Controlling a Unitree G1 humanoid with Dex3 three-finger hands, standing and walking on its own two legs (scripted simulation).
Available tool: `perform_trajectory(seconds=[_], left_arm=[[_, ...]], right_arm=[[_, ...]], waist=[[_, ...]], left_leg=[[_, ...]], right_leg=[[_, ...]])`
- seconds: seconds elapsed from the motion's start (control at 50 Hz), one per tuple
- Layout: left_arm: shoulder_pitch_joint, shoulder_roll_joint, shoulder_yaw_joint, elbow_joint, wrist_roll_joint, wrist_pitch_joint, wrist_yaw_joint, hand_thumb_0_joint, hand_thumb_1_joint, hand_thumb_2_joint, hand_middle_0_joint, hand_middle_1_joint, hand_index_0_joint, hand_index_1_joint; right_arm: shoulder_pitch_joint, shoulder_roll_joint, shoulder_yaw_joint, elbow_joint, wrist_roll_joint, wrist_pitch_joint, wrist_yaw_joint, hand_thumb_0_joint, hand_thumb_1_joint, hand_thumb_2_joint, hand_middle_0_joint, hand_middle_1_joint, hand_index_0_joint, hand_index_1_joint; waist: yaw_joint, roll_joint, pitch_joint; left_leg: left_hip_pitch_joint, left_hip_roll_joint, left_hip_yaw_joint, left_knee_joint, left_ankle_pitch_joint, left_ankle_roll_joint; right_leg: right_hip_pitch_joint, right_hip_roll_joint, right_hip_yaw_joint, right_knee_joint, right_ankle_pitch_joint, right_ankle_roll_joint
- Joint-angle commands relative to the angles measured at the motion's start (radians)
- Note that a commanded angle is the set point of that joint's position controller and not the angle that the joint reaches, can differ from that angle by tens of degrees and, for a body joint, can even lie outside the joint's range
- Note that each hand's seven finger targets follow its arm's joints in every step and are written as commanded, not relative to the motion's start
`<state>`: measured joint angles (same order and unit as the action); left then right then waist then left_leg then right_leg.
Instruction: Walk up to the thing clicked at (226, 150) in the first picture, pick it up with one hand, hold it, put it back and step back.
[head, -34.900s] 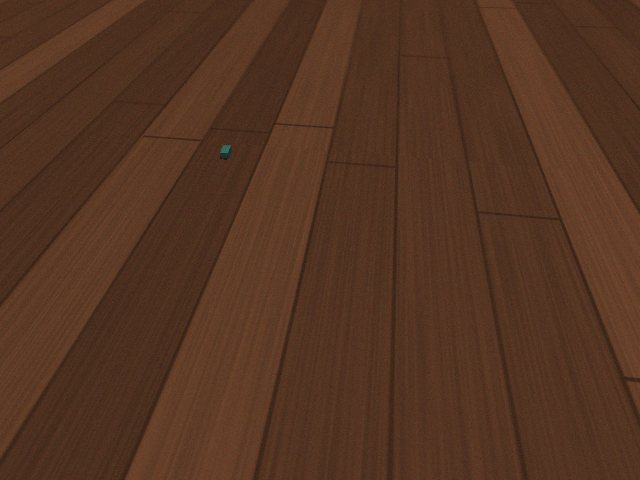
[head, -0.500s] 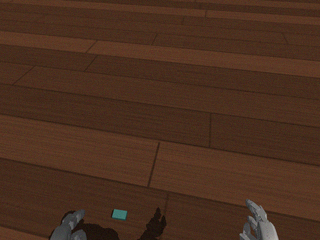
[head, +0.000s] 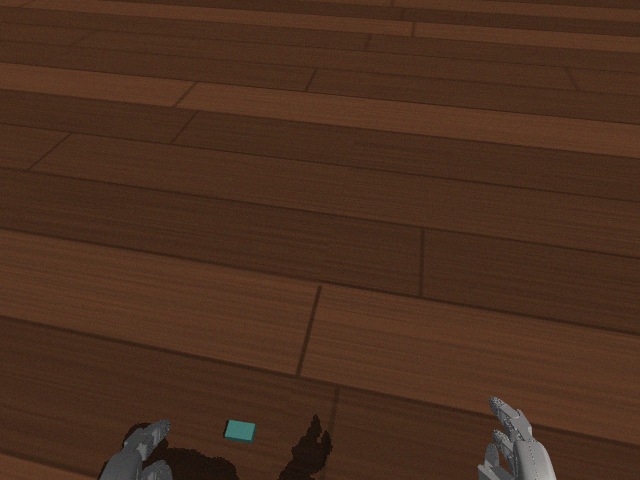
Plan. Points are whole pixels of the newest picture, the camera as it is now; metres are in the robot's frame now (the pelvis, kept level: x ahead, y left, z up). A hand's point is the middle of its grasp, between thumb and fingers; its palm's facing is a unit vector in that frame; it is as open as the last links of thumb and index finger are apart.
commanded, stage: home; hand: left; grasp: from above
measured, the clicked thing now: (240, 431) +0.42 +0.22 -0.70
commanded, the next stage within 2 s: stand in 0.62 s
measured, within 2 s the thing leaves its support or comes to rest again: neither
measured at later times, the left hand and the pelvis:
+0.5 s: hand out of the picture +0.15 +0.18 -0.05, palm faces +0.04 -0.98 -0.21, open 7.4 cm; pelvis -0.01 +0.00 +0.00, yaw +0 degrees
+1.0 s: hand out of the picture +0.11 +0.23 -0.10, palm faces +0.03 -0.94 -0.34, open 7.4 cm; pelvis -0.01 +0.00 +0.03, yaw +0 degrees
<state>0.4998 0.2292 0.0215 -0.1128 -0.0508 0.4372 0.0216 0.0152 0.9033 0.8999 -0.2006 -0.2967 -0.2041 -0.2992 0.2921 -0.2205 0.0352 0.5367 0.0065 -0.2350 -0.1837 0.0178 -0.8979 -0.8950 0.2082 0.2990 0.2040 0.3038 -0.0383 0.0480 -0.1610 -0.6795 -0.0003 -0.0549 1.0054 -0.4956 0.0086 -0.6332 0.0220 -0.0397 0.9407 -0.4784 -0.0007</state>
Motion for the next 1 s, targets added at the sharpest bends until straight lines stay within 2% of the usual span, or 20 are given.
perform_trajectory(seconds=[0.0, 0.04, 0.1, 0.12, 0.16, 0.28, 0.36, 0.46, 0.48, 0.54, 0.6, 0.68, 0.7, 0.72, 0.74, 0.76, 0.8, 0.84, 0.88, 0.98], left_arm=[[-0.020, 0.095, 0.055, -0.177, 0.005, -0.046, 0.006, 0.000, 0.900, 0.900, -0.200, -0.300, -0.200, -0.300], [-0.010, 0.099, 0.066, -0.187, 0.006, -0.049, 0.006, 0.000, 0.900, 0.900, -0.200, -0.300, -0.200, -0.300], [-0.018, 0.099, 0.060, -0.187, 0.003, -0.049, 0.004, 0.000, 0.900, 0.900, -0.200, -0.300, -0.200, -0.300], [-0.031, 0.117, 0.076, -0.221, 0.003, -0.051, 0.008, 0.000, 0.900, 0.900, -0.200, -0.301, -0.200, -0.300], [-0.021, 0.094, 0.055, -0.182, 0.002, -0.045, 0.003, 0.000, 0.900, 0.900, -0.200, -0.301, -0.200, -0.300], [-0.041, 0.113, 0.067, -0.212, 0.004, -0.043, 0.006, 0.000, 0.900, 0.900, -0.200, -0.301, -0.200, -0.300], [-0.020, 0.108, 0.068, -0.207, 0.003, -0.043, 0.007, 0.000, 0.900, 0.900, -0.200, -0.301, -0.200, -0.300], [-0.031, 0.112, 0.073, -0.205, 0.004, -0.049, 0.009, 0.000, 0.900, 0.900, -0.200, -0.301, -0.200, -0.300], [-0.026, 0.101, 0.061, -0.197, 0.003, -0.048, 0.007, 0.000, 0.900, 0.900, -0.200, -0.301, -0.200, -0.301], [-0.014, 0.105, 0.069, -0.199, 0.005, -0.051, 0.008, 0.000, 0.900, 0.900, -0.200, -0.301, -0.200, -0.300], [-0.022, 0.108, 0.064, -0.205, 0.006, -0.051, 0.008, 0.000, 0.900, 0.900, -0.200, -0.301, -0.200, -0.300], [-0.037, 0.115, 0.066, -0.202, 0.007, -0.049, 0.009, 0.000, 0.900, 0.900, -0.200, -0.301, -0.200, -0.301], [-0.325, 0.181, 0.062, 0.149, 0.119, -0.255, 0.041, 0.000, 0.900, 0.900, -0.200, -0.301, -0.200, -0.300], [-0.235, 0.205, 0.084, 0.319, 0.124, -0.320, 0.035, 0.000, 0.900, 0.900, -0.200, -0.300, -0.200, -0.301], [-0.233, 0.213, 0.080, 0.358, 0.128, -0.354, 0.030, 0.000, 0.900, 0.900, -0.200, -0.300, -0.200, -0.301], [-0.256, 0.204, 0.071, 0.389, 0.124, -0.370, 0.021, 0.000, 0.900, 0.900, -0.200, -0.300, -0.200, -0.301], [-0.275, 0.208, 0.064, 0.472, 0.115, -0.398, 0.015, 0.000, 0.900, 0.900, -0.200, -0.300, -0.200, -0.301], [-0.288, 0.205, 0.073, 0.557, 0.104, -0.403, 0.015, 0.000, 0.900, 0.900, -0.200, -0.300, -0.200, -0.301], [-0.315, 0.194, 0.070, 0.633, 0.099, -0.414, 0.019, 0.000, 0.900, 0.900, -0.200, -0.300, -0.200, -0.301], [-0.337, 0.189, 0.067, 0.787, 0.097, -0.439, 0.020, 0.000, 0.900, 0.900, -0.200, -0.300, -0.200, -0.301]], right_arm=[[-0.061, -0.123, -0.051, -0.163, 0.004, -0.051, -0.009, 0.000, -0.901, -0.899, 0.200, 0.299, 0.200, 0.299], [-0.061, -0.122, -0.055, -0.166, 0.002, -0.052, -0.009, 0.000, -0.901, -0.899, 0.200, 0.299, 0.200, 0.299], [-0.062, -0.124, -0.055, -0.167, 0.003, -0.051, -0.009, 0.000, -0.901, -0.899, 0.200, 0.299, 0.200, 0.299], [-0.059, -0.123, -0.055, -0.169, 0.003, -0.050, -0.010, 0.000, -0.901, -0.899, 0.199, 0.299, 0.199, 0.299], [-0.065, -0.123, -0.052, -0.172, 0.004, -0.051, -0.009, 0.000, -0.901, -0.899, 0.199, 0.299, 0.200, 0.299], [-0.067, -0.124, -0.052, -0.174, 0.007, -0.052, -0.010, 0.000, -0.901, -0.899, 0.199, 0.299, 0.199, 0.299], [-0.067, -0.121, -0.053, -0.177, 0.007, -0.052, -0.010, 0.000, -0.901, -0.899, 0.199, 0.299, 0.199, 0.299], [-0.065, -0.122, -0.054, -0.177, 0.006, -0.054, -0.012, 0.000, -0.901, -0.899, 0.199, 0.299, 0.199, 0.299], [-0.066, -0.120, -0.051, -0.177, 0.005, -0.054, -0.012, 0.000, -0.902, -0.899, 0.199, 0.299, 0.199, 0.299], [-0.064, -0.122, -0.055, -0.175, 0.005, -0.054, -0.012, 0.000, -0.901, -0.899, 0.199, 0.299, 0.199, 0.299], [-0.064, -0.123, -0.054, -0.174, 0.005, -0.053, -0.011, 0.000, -0.901, -0.899, 0.199, 0.299, 0.199, 0.299], [-0.067, -0.121, -0.052, -0.171, 0.007, -0.052, -0.012, 0.000, -0.902, -0.899, 0.199, 0.299, 0.199, 0.299], [-0.134, -0.229, -0.095, 0.066, -0.115, 0.056, 0.047, 0.000, -0.902, -0.899, 0.199, 0.299, 0.199, 0.299], [-0.138, -0.237, -0.110, 0.087, -0.115, 0.095, 0.076, 0.000, -0.900, -0.900, 0.200, 0.300, 0.200, 0.300], [-0.123, -0.231, -0.107, 0.093, -0.117, 0.113, 0.093, 0.000, -0.900, -0.900, 0.200, 0.300, 0.200, 0.300], [-0.105, -0.226, -0.100, 0.088, -0.119, 0.125, 0.107, 0.000, -0.900, -0.900, 0.200, 0.300, 0.200, 0.300], [-0.114, -0.202, -0.098, 0.128, -0.073, 0.133, 0.141, 0.000, -0.900, -0.900, 0.200, 0.300, 0.200, 0.300], [-0.138, -0.207, -0.105, 0.154, -0.056, 0.140, 0.154, 0.000, -0.900, -0.900, 0.200, 0.300, 0.200, 0.300], [-0.146, -0.204, -0.111, 0.189, -0.054, 0.152, 0.160, 0.000, -0.900, -0.900, 0.200, 0.300, 0.200, 0.300], [-0.157, -0.221, -0.112, 0.262, -0.060, 0.172, 0.161, 0.000, -0.900, -0.900, 0.200, 0.300, 0.200, 0.300]], waist=[[-0.005, -0.012, -0.071], [0.004, 0.007, -0.076], [-0.005, -0.007, -0.078], [0.000, -0.008, -0.084], [-0.005, -0.019, -0.064], [0.000, 0.001, -0.050], [0.002, 0.007, -0.081], [-0.003, -0.015, -0.066], [-0.007, -0.025, -0.065], [0.003, -0.002, -0.074], [-0.003, 0.002, -0.071], [0.000, -0.016, -0.045], [0.069, -0.061, 0.170], [0.072, -0.136, 0.070], [0.052, -0.158, 0.038], [0.031, -0.085, 0.060], [0.062, -0.036, 0.019], [0.069, -0.085, 0.022], [0.071, -0.078, 0.038], [0.068, -0.027, 0.095]], left_leg=[[0.094, -0.002, -0.007, -0.164, 0.249, 0.010], [0.094, 0.002, -0.010, -0.172, 0.251, 0.004], [0.092, -0.001, -0.005, -0.163, 0.246, 0.008], [0.093, -0.002, -0.001, -0.159, 0.244, 0.010], [0.078, -0.002, -0.004, -0.165, 0.210, 0.011], [0.067, -0.002, -0.005, -0.180, 0.155, 0.011], [0.081, 0.000, -0.006, -0.173, 0.186, 0.009], [0.069, -0.005, 0.005, -0.158, 0.181, 0.013], [0.067, -0.006, 0.006, -0.159, 0.175, 0.014], [0.074, -0.001, 0.002, -0.167, 0.187, 0.009], [0.084, 0.001, -0.002, -0.169, 0.203, 0.008], [0.062, -0.003, -0.003, -0.170, 0.178, 0.010], [0.097, 0.038, -0.055, -0.260, 0.357, 0.054], [0.151, 0.019, -0.017, -0.234, 0.366, 0.067], [0.200, 0.018, -0.011, -0.229, 0.369, 0.064], [0.209, 0.020, -0.028, -0.267, 0.352, 0.061], [0.270, 0.024, -0.041, -0.317, 0.349, 0.063], [0.316, 0.023, -0.035, -0.329, 0.378, 0.054], [0.339, 0.025, -0.051, -0.362, 0.326, 0.055], [0.363, 0.057, -0.105, -0.486, 0.312, 0.058]], right_leg=[[0.043, 0.012, -0.016, -0.148, 0.221, -0.007], [0.042, 0.012, -0.018, -0.139, 0.214, -0.012], [0.045, 0.011, -0.017, -0.146, 0.214, -0.008], [0.044, 0.010, -0.014, -0.149, 0.217, -0.007], [0.034, 0.011, -0.015, -0.155, 0.188, -0.006], [0.022, 0.011, -0.014, -0.159, 0.140, -0.007], [0.032, 0.011, -0.014, -0.152, 0.164, -0.009], [0.027, 0.008, -0.012, -0.160, 0.164, -0.005], [0.030, 0.008, -0.011, -0.161, 0.160, -0.004], [0.028, 0.010, -0.012, -0.149, 0.165, -0.009], [0.030, 0.012, -0.015, -0.143, 0.178, -0.009], [0.023, 0.010, -0.016, -0.154, 0.158, -0.008], [0.202, -0.072, 0.074, -0.196, 0.182, -0.030], [0.242, -0.096, 0.149, -0.242, 0.193, -0.066], [0.237, -0.115, 0.193, -0.256, 0.216, -0.089], [0.214, -0.091, 0.179, -0.253, 0.245, -0.081], [0.308, -0.099, 0.138, -0.235, 0.290, -0.054], [0.305, -0.102, 0.143, -0.274, 0.321, -0.047], [0.307, -0.107, 0.140, -0.314, 0.266, -0.038], [0.363, -0.088, 0.108, -0.366, 0.251, -0.025]])
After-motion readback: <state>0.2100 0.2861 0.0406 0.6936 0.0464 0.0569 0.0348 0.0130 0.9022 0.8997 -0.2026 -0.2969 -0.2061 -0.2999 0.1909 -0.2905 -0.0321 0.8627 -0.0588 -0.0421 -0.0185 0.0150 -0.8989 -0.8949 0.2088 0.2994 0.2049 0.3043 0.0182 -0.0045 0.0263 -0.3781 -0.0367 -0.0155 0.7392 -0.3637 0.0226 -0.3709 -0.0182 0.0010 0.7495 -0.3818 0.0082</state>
